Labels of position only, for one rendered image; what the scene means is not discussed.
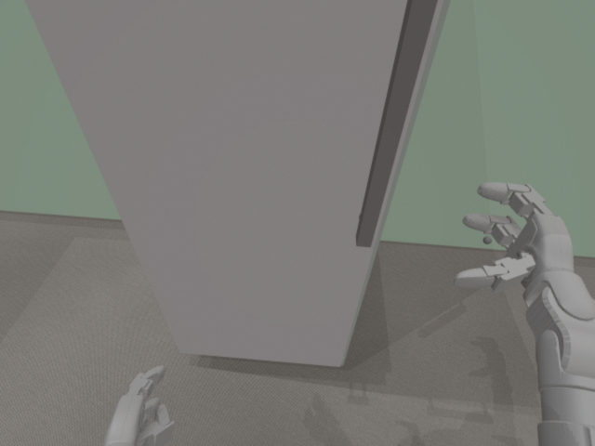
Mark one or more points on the left robot hand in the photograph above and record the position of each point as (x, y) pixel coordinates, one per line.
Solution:
(131, 414)

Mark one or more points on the robot right forearm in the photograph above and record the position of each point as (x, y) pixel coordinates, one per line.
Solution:
(561, 314)

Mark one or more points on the right robot hand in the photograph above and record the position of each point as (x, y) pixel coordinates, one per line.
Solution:
(544, 239)

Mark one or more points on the handle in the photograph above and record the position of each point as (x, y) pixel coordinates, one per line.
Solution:
(413, 38)

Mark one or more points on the fridge door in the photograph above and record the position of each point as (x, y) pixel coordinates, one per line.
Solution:
(236, 139)

